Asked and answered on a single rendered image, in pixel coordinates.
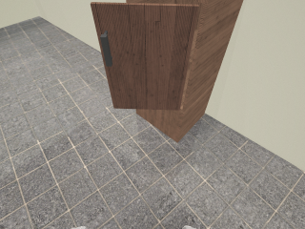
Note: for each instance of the cupboard door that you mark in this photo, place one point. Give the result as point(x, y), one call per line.
point(150, 46)

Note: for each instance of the handle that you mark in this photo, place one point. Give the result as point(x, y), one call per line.
point(106, 48)

